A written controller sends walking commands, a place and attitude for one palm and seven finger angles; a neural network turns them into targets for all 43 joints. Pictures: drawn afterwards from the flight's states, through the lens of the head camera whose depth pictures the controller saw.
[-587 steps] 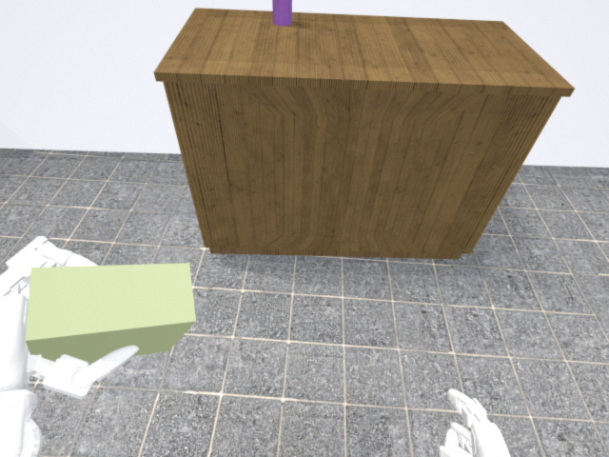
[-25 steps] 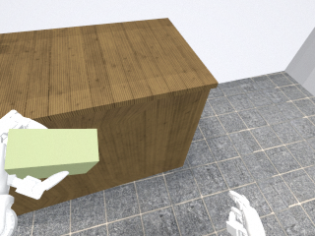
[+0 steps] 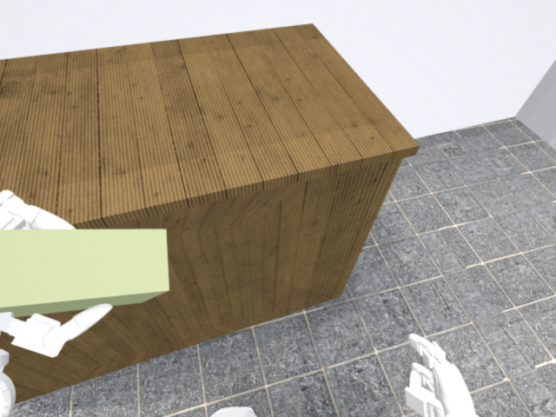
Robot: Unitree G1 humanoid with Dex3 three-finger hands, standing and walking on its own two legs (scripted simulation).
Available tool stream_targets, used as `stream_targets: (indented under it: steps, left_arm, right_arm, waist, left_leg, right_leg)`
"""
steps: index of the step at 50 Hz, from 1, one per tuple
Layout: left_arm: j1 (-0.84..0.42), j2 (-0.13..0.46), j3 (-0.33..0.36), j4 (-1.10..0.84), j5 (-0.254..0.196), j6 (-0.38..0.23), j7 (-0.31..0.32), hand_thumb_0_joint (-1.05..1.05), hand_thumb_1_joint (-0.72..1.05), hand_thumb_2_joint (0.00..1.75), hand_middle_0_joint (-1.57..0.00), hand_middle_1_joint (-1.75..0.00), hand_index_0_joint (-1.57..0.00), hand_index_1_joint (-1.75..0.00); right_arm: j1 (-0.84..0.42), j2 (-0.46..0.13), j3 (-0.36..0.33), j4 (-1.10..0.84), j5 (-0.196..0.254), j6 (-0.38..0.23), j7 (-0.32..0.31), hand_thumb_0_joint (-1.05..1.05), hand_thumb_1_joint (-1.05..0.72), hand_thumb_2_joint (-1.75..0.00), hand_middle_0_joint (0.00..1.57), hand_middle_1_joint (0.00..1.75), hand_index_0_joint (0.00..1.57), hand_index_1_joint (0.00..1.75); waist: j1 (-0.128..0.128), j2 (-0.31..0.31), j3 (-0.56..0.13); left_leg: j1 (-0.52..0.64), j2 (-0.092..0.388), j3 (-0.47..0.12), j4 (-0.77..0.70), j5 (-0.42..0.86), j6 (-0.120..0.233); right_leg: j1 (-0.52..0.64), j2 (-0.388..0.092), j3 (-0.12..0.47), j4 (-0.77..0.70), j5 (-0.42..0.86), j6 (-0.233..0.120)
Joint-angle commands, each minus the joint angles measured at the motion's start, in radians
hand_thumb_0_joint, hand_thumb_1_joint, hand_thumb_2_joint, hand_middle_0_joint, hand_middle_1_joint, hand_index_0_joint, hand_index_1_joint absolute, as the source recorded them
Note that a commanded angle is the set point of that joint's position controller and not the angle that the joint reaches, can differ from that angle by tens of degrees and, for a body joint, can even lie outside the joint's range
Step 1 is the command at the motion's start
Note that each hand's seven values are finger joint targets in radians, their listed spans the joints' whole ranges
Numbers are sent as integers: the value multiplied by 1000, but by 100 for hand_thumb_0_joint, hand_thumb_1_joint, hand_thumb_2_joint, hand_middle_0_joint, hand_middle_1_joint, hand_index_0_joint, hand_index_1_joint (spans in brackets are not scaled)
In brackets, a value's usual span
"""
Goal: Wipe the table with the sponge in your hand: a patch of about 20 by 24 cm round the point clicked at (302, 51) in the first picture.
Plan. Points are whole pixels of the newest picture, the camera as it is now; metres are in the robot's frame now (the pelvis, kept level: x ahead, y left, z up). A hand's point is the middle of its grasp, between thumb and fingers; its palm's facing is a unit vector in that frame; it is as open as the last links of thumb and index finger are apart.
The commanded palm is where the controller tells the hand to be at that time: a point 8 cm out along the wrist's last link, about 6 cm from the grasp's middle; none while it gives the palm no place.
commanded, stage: shuffle to correct the standing spot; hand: left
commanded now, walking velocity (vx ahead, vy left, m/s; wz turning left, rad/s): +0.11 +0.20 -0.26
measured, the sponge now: (110, 272) +0.23 +0.20 +0.15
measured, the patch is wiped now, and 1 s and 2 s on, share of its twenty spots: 0.00 0.00 0.00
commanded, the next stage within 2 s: come to a stop and stand still in 0.96 s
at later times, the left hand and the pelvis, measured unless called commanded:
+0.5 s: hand (22, 219) +0.28 +0.31 +0.17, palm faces +0.29 -0.81 -0.51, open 10.5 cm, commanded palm +0.23 +0.34 +0.19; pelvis +0.05 +0.08 +0.01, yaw -4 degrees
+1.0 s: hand out of the picture +0.27 +0.43 +0.19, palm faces +0.30 -0.83 -0.47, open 10.5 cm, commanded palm +0.23 +0.48 +0.19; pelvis +0.06 +0.22 +0.01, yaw -4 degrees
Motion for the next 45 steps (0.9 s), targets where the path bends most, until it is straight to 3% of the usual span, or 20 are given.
stream_targets:
  steps: [1,2,3,4,6,8,13,15,16,17,18,23,26,31,33,35,39,41,43,45]
  left_arm:
    - [-143,155,125,-219,-2,-57,35,0,10,130,-120,-160,-120,-160]
    - [-161,147,116,-227,-5,-52,24,0,10,130,-120,-160,-120,-160]
    - [-177,167,123,-289,3,-52,19,0,10,130,-120,-160,-120,-160]
    - [-200,175,113,-325,15,-58,19,0,10,130,-120,-160,-120,-160]
    - [-206,199,133,-278,13,-46,22,0,10,130,-120,-160,-120,-160]
    - [-197,194,132,-283,8,-35,28,0,10,130,-120,-160,-120,-160]
    - [10,175,148,-226,-15,-12,23,0,10,130,-120,-160,-120,-160]
    - [91,176,167,-184,-26,-13,24,0,10,130,-120,-160,-120,-160]
    - [112,183,171,-161,-24,-16,24,0,10,130,-120,-160,-120,-160]
    - [70,197,175,-174,-33,-32,22,0,10,130,-120,-160,-120,-160]
    - [90,181,185,-108,-44,-34,19,0,10,130,-120,-160,-120,-160]
    - [-40,232,202,-233,-10,-61,28,0,10,130,-120,-160,-120,-160]
    - [-69,191,145,-253,1,-47,38,0,10,130,-120,-160,-120,-160]
    - [-65,197,158,-259,-1,-6,45,0,10,130,-120,-160,-120,-160]
    - [-11,200,184,-252,-10,-2,41,0,10,130,-120,-160,-120,-160]
    - [-12,185,176,-291,-13,-22,31,0,10,130,-120,-160,-120,-160]
    - [-39,222,216,-269,3,-24,29,0,10,130,-120,-160,-120,-160]
    - [-16,211,196,-292,1,-24,23,0,10,130,-120,-160,-120,-160]
    - [7,251,192,-300,-6,-19,30,0,10,130,-120,-160,-120,-160]
    - [-10,178,138,-328,-24,-6,31,0,10,130,-120,-160,-120,-160]
  right_arm:
    - [-57,-118,-60,-112,13,-37,13,0,-90,-90,20,30,20,30]
    - [-60,-124,-58,-108,16,-32,3,0,-90,-90,20,30,20,30]
    - [-84,-137,-68,-126,12,-37,-11,0,-90,-90,20,30,20,30]
    - [-92,-116,-69,-150,10,-54,-10,0,-90,-90,20,30,20,30]
    - [-87,-96,-59,-151,-2,-72,-4,0,-90,-90,20,30,20,30]
    - [-89,-96,-60,-144,6,-80,-9,0,-90,-90,20,30,20,30]
    - [-115,-111,-52,-170,1,-85,-10,0,-90,-90,20,30,20,30]
    - [-124,-114,-57,-179,-3,-67,-8,0,-90,-90,20,30,20,30]
    - [-124,-108,-61,-176,6,-51,-3,0,-90,-90,20,30,20,30]
    - [-104,-101,-58,-181,23,-42,6,0,-90,-90,20,30,20,30]
    - [-84,-113,-52,-169,4,-31,8,0,-90,-90,20,30,20,30]
    - [-118,-105,-58,-103,17,-21,5,0,-90,-90,20,30,20,30]
    - [-108,-80,-50,-108,17,-46,-17,0,-90,-90,20,30,20,30]
    - [-111,-69,-68,-124,17,-68,-51,0,-90,-90,20,30,20,30]
    - [-96,-103,-85,-137,27,-59,-62,0,-90,-90,20,30,20,30]
    - [-83,-123,-90,-173,35,-65,-51,0,-90,-90,20,30,20,30]
    - [-86,-98,-75,-141,32,-98,-25,0,-90,-90,20,30,20,30]
    - [-105,-98,-60,-147,30,-104,-13,0,-90,-90,20,30,20,30]
    - [-110,-63,-44,-165,24,-88,-4,0,-90,-90,20,30,20,30]
    - [-90,-97,-63,-142,33,-80,3,0,-90,-90,20,30,20,30]
  waist:
    - [-38,-82,-150]
    - [-57,100,-145]
    - [-40,364,-158]
    - [-30,419,-188]
    - [-22,223,-151]
    - [-15,77,-160]
    - [6,191,-147]
    - [37,103,-197]
    - [57,-83,-245]
    - [25,-345,-279]
    - [-1,-213,-231]
    - [-3,11,-184]
    - [3,-99,-168]
    - [8,-225,-164]
    - [-3,-41,-182]
    - [-8,202,-183]
    - [-5,347,-200]
    - [14,229,-212]
    - [16,-174,-197]
    - [16,-263,-174]
  left_leg:
    - [13,159,-182,-141,-34,2]
    - [189,123,-176,-303,132,0]
    - [362,205,-314,-414,408,27]
    - [414,260,-365,-438,527,87]
    - [321,284,-388,-480,430,98]
    - [360,261,-298,-452,551,95]
    - [138,164,-85,-455,555,7]
    - [-31,143,-95,-288,532,-33]
    - [-187,100,-76,27,410,-49]
    - [-310,37,-80,411,-60,-20]
    - [-349,58,-149,485,-91,-40]
    - [-286,147,-142,404,17,-59]
    - [-76,135,-25,125,86,-51]
    - [167,61,108,-185,196,-43]
    - [247,131,-31,-278,387,-3]
    - [249,305,-257,-388,597,111]
    - [187,215,-65,-281,671,80]
    - [41,180,-40,-212,394,36]
    - [-175,32,24,147,-26,-46]
    - [-223,104,-102,367,-87,-60]
  right_leg:
    - [50,-305,309,-4,333,-179]
    - [-94,-129,137,163,255,-105]
    - [-278,31,-29,362,-19,-27]
    - [-356,62,-4,517,-259,-24]
    - [-358,12,25,613,-223,-38]
    - [-337,-14,-8,519,-141,-29]
    - [53,5,-153,65,10,-42]
    - [313,-17,-151,-143,137,-71]
    - [477,-154,-3,-226,223,-140]
    - [433,-449,435,-258,261,-260]
    - [322,-502,515,-286,278,-273]
    - [204,-363,222,-191,588,-190]
    - [102,-285,71,-167,584,-145]
    - [64,-248,-3,-77,443,-85]
    - [1,-151,-61,126,316,-24]
    - [-162,-12,-63,385,-234,6]
    - [-53,-11,-93,184,-66,-9]
    - [147,-25,-62,-84,145,-19]
    - [229,-377,429,-277,425,-158]
    - [200,-421,391,-247,500,-207]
